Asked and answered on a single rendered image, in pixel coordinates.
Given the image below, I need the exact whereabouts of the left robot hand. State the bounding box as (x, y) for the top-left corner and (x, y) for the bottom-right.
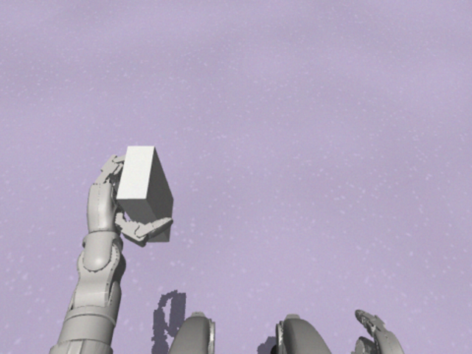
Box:
(87, 154), (173, 247)

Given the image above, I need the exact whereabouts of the left robot arm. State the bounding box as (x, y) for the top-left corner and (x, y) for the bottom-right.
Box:
(49, 230), (126, 354)

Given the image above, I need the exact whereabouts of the right robot hand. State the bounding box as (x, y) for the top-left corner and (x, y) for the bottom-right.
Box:
(351, 310), (405, 354)

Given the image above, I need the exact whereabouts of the carton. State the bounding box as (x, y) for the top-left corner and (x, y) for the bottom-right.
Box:
(116, 146), (173, 243)

